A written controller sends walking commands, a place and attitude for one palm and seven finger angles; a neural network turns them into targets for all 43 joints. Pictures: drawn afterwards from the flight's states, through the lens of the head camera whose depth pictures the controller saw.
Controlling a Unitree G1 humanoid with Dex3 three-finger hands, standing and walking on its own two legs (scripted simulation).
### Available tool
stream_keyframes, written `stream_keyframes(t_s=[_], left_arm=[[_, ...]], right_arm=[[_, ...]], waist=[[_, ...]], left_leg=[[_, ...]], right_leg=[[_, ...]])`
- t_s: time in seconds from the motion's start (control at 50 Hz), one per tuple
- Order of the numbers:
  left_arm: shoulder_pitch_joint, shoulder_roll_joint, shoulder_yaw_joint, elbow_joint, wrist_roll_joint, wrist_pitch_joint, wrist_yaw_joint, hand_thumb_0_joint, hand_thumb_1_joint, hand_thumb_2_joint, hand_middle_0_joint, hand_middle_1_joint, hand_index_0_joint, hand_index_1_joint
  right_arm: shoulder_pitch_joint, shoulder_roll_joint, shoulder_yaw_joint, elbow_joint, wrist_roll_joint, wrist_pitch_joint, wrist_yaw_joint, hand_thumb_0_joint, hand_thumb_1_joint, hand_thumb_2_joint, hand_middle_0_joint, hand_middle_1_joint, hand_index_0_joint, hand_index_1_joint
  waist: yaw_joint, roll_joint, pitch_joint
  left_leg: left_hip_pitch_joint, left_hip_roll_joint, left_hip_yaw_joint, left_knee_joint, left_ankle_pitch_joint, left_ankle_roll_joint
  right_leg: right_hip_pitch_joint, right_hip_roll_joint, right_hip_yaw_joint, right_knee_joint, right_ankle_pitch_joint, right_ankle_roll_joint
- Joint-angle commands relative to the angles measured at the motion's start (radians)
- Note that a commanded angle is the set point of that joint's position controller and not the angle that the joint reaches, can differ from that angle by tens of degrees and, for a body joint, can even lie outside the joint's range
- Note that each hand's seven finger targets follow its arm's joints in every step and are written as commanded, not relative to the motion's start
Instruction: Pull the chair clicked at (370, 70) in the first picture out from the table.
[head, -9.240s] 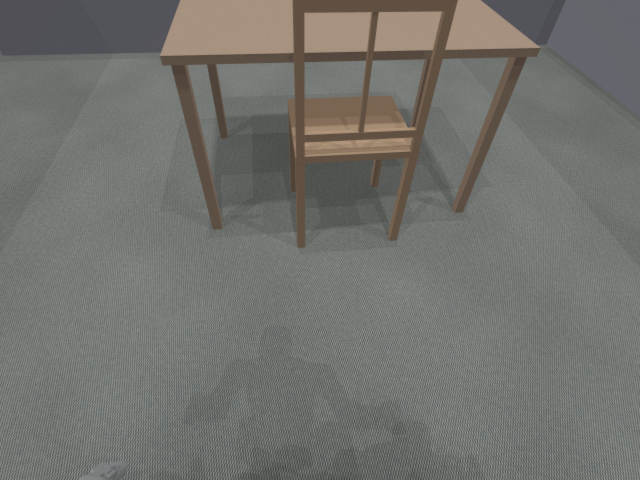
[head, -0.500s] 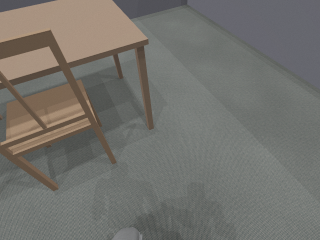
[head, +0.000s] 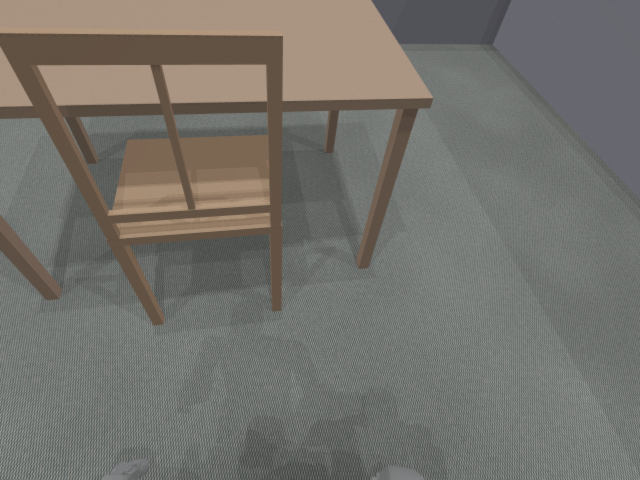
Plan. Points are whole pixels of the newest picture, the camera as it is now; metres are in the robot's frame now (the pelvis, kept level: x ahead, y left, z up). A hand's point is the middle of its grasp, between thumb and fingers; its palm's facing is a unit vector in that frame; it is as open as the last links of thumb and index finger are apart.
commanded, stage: turn to face it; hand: left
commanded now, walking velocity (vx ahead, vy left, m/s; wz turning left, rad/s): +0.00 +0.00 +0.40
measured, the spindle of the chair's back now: (176, 147) +0.70 +0.33 -0.05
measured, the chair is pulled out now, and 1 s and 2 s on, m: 0.00 0.00 0.00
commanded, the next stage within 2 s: take the last steps up to it in 0.36 s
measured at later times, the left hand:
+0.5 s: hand out of the picture +0.04 +0.13 -0.15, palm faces +0.21 -0.94 -0.28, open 7.4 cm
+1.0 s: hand out of the picture -0.08 +0.17 -0.18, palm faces +0.34 -0.93 -0.16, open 7.4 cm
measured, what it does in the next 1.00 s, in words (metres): steps on the spot: right foot, then left foot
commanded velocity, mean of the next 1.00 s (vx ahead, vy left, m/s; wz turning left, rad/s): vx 0.17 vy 0.00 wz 0.13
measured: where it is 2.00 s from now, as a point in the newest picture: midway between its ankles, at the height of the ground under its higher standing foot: (290, 447)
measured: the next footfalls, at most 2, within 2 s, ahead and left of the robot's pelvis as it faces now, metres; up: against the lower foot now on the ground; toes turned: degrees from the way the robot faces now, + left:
right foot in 0.28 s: +0.04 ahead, -0.14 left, +0.00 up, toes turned +5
left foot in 0.82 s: +0.01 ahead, +0.10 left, +0.00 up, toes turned +20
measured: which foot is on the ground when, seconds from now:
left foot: down 0.00-0.28, up 0.30-0.80, down 0.82-1.00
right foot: up 0.00-0.26, down 0.28-0.82, up 0.84-1.00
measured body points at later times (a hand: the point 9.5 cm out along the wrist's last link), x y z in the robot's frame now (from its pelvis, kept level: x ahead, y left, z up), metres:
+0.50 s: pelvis -0.01 -0.07 +0.00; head +0.01 -0.11 +0.45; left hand +0.03 +0.18 -0.12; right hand +0.06 -0.32 -0.17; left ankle -0.06 +0.09 -0.65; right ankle +0.00 -0.15 -0.74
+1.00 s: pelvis +0.04 +0.01 +0.00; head +0.02 +0.03 +0.45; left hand -0.10 +0.22 -0.17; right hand +0.16 -0.20 -0.14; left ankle -0.03 +0.09 -0.74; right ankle +0.08 -0.11 -0.67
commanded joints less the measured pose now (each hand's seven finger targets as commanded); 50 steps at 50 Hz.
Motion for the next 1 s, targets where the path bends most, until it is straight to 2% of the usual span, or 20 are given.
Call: stream_keyframes(t_s=[0.0,0.12,0.2,0.22,0.24,0.26,0.28,0.32,0.36,0.44,0.54,0.64,0.7,0.76,0.78,0.8,0.82,0.84,0.9,0.98], left_arm=[[-0.056,0.070,0.016,-0.100,-0.002,-0.024,0.010,0.000,0.900,0.900,-0.200,-0.300,-0.200,-0.300],[-0.062,0.036,0.001,-0.107,-0.011,-0.031,0.016,0.000,0.900,0.900,-0.200,-0.300,-0.200,-0.300],[0.028,0.039,0.002,-0.082,-0.018,-0.047,0.022,0.000,0.900,0.900,-0.200,-0.300,-0.200,-0.300],[0.067,0.059,0.006,-0.067,-0.016,-0.055,0.026,0.000,0.900,0.900,-0.200,-0.300,-0.200,-0.300],[0.086,0.125,0.015,-0.062,-0.004,-0.066,0.033,0.000,0.900,0.900,-0.200,-0.300,-0.200,-0.300],[0.101,0.182,0.027,-0.064,0.004,-0.069,0.033,0.000,0.900,0.900,-0.200,-0.300,-0.200,-0.300],[0.097,0.177,0.020,-0.070,0.001,-0.062,0.031,0.000,0.900,0.900,-0.200,-0.300,-0.200,-0.300],[0.000,0.103,0.014,-0.081,-0.004,-0.065,0.033,0.000,0.900,0.900,-0.200,-0.300,-0.200,-0.300],[-0.018,0.066,0.001,-0.079,-0.007,-0.068,0.028,0.000,0.900,0.900,-0.200,-0.300,-0.200,-0.300],[0.068,0.062,0.002,-0.037,-0.001,-0.075,0.024,0.000,0.900,0.900,-0.200,-0.300,-0.200,-0.300],[0.201,0.073,0.011,0.029,0.008,-0.093,0.015,0.000,0.900,0.900,-0.200,-0.300,-0.200,-0.300],[0.288,0.071,0.008,0.097,0.020,-0.105,0.005,0.000,0.900,0.900,-0.200,-0.300,-0.200,-0.300],[0.287,0.075,0.008,0.128,0.021,-0.104,0.003,0.000,0.900,0.900,-0.200,-0.300,-0.200,-0.300],[0.253,0.051,0.000,0.152,0.006,-0.095,-0.001,0.000,0.900,0.900,-0.200,-0.300,-0.200,-0.300],[0.244,0.016,-0.010,0.150,0.002,-0.091,-0.005,0.000,0.900,0.900,-0.200,-0.300,-0.200,-0.300],[0.229,-0.041,-0.023,0.131,-0.002,-0.088,-0.012,0.000,0.900,0.900,-0.200,-0.300,-0.200,-0.300],[0.170,-0.036,-0.027,0.095,0.006,-0.089,-0.011,0.000,0.900,0.900,-0.200,-0.300,-0.200,-0.300],[0.138,-0.020,-0.022,0.078,0.011,-0.088,-0.013,0.000,0.900,0.900,-0.200,-0.300,-0.200,-0.300],[0.168,-0.027,-0.014,0.137,0.016,-0.074,-0.025,0.000,0.900,0.900,-0.200,-0.300,-0.200,-0.300],[0.209,-0.056,-0.009,0.151,0.013,-0.069,-0.032,0.000,0.900,0.900,-0.200,-0.300,-0.200,-0.300]], right_arm=[[0.085,-0.211,-0.068,-0.044,-0.006,-0.014,-0.019,0.000,-0.900,-0.900,0.200,0.300,0.200,0.300],[0.102,-0.201,-0.068,-0.029,-0.012,-0.008,-0.025,0.000,-0.900,-0.900,0.200,0.300,0.200,0.300],[0.084,-0.182,-0.065,-0.019,-0.004,-0.006,-0.022,0.000,-0.900,-0.900,0.200,0.300,0.200,0.300],[0.084,-0.162,-0.061,-0.016,0.003,-0.007,-0.018,0.000,-0.900,-0.900,0.200,0.300,0.200,0.300],[0.102,-0.111,-0.053,-0.017,0.015,-0.010,-0.012,0.000,-0.900,-0.900,0.200,0.300,0.200,0.300],[0.090,-0.085,-0.048,-0.044,0.010,-0.010,-0.014,0.000,-0.900,-0.900,0.200,0.300,0.200,0.300],[0.091,-0.123,-0.066,-0.037,0.000,0.002,-0.018,0.000,-0.900,-0.900,0.200,0.300,0.200,0.300],[0.108,-0.117,-0.068,0.012,-0.007,0.026,-0.010,0.000,-0.900,-0.900,0.200,0.300,0.200,0.300],[0.123,-0.103,-0.065,0.037,-0.006,0.032,-0.002,0.000,-0.900,-0.900,0.200,0.300,0.200,0.300],[0.083,-0.090,-0.061,0.045,-0.005,0.035,-0.001,0.000,-0.900,-0.900,0.200,0.300,0.200,0.300],[-0.003,-0.090,-0.052,0.029,-0.015,0.016,0.011,0.000,-0.900,-0.900,0.200,0.300,0.200,0.300],[-0.084,-0.065,-0.036,0.012,-0.009,-0.012,0.021,0.000,-0.900,-0.900,0.200,0.300,0.200,0.300],[-0.060,-0.037,-0.023,0.022,-0.005,-0.029,0.019,0.000,-0.900,-0.900,0.200,0.300,0.200,0.300],[0.076,-0.038,-0.017,0.080,-0.002,-0.050,0.006,0.000,-0.900,-0.900,0.200,0.300,0.200,0.300],[0.153,-0.090,-0.028,0.106,-0.001,-0.058,-0.007,0.000,-0.900,-0.900,0.200,0.300,0.200,0.300],[0.243,-0.183,-0.052,0.130,-0.009,-0.060,-0.015,0.000,-0.900,-0.900,0.200,0.300,0.200,0.300],[0.305,-0.228,-0.059,0.133,-0.009,-0.053,-0.021,0.000,-0.900,-0.900,0.200,0.300,0.200,0.300],[0.282,-0.236,-0.058,0.122,-0.007,-0.049,-0.024,0.000,-0.900,-0.900,0.200,0.300,0.200,0.300],[0.146,-0.103,-0.017,0.104,-0.003,-0.066,-0.031,0.000,-0.900,-0.900,0.200,0.300,0.200,0.300],[0.177,-0.066,-0.019,0.116,0.005,-0.098,-0.036,0.000,-0.900,-0.900,0.200,0.300,0.200,0.300]], waist=[[-0.044,0.176,-0.083],[-0.041,0.175,-0.114],[0.003,0.155,-0.141],[0.021,0.094,-0.159],[0.021,-0.084,-0.172],[0.031,-0.245,-0.135],[0.026,-0.143,-0.122],[-0.023,-0.112,-0.055],[-0.041,-0.085,-0.007],[-0.009,-0.112,0.005],[0.049,-0.121,0.002],[0.080,-0.133,0.022],[0.064,-0.129,0.008],[-0.007,-0.067,-0.018],[-0.045,0.066,-0.041],[-0.088,0.310,-0.043],[-0.109,0.309,-0.003],[-0.096,0.197,0.051],[-0.025,0.179,0.163],[0.011,0.121,0.116]], left_leg=[[0.145,0.277,-0.298,-0.105,0.349,0.102],[0.109,0.270,-0.362,-0.062,0.441,0.114],[0.005,0.212,-0.342,0.007,0.436,0.059],[-0.067,0.173,-0.313,0.047,0.310,0.015],[-0.230,0.095,-0.209,0.176,0.056,-0.048],[-0.355,-0.026,-0.035,0.374,-0.336,-0.108],[-0.302,0.003,-0.056,0.550,-0.389,-0.107],[-0.309,0.043,-0.050,0.704,-0.278,-0.116],[-0.309,0.060,-0.021,0.755,-0.185,-0.126],[-0.303,0.075,0.001,0.725,-0.142,-0.143],[-0.355,0.112,0.038,0.590,-0.150,-0.138],[-0.301,0.120,0.095,0.382,-0.207,-0.111],[-0.180,0.103,0.128,0.222,-0.213,-0.088],[0.157,0.068,0.184,-0.029,-0.065,-0.079],[0.324,0.138,0.097,-0.068,-0.108,-0.060],[0.398,0.367,-0.212,-0.174,-0.280,0.015],[0.347,0.477,-0.356,-0.274,-0.334,0.092],[0.273,0.511,-0.354,-0.290,-0.364,0.116],[0.071,0.383,-0.159,-0.325,-0.252,0.067],[0.111,0.324,-0.015,-0.310,0.075,0.073]], right_leg=[[-0.068,0.015,0.013,-0.073,-0.047,-0.002],[0.070,0.068,0.009,-0.273,-0.101,-0.033],[0.303,0.093,-0.007,-0.581,0.087,-0.054],[0.422,0.057,0.019,-0.709,0.188,-0.060],[0.573,-0.118,0.183,-0.779,0.252,-0.107],[0.548,-0.346,0.380,-0.777,0.441,-0.233],[0.402,-0.380,0.336,-0.772,0.462,-0.298],[0.323,-0.256,0.225,-0.792,0.381,-0.281],[0.286,-0.186,0.108,-0.784,0.400,-0.242],[0.300,-0.173,0.077,-0.800,0.350,-0.235],[0.417,-0.212,0.147,-0.875,0.038,-0.243],[0.428,-0.234,0.158,-0.906,-0.036,-0.266],[0.392,-0.222,0.116,-0.879,0.013,-0.267],[0.196,-0.135,0.006,-0.765,-0.046,-0.204],[0.059,-0.084,-0.042,-0.633,-0.086,-0.167],[-0.122,0.023,-0.151,-0.382,-0.164,-0.117],[-0.199,0.047,-0.127,-0.188,-0.233,-0.114],[-0.223,0.006,-0.081,-0.098,-0.209,-0.123],[-0.166,-0.034,-0.029,0.014,-0.010,-0.115],[-0.161,-0.029,-0.043,0.024,0.126,-0.087]])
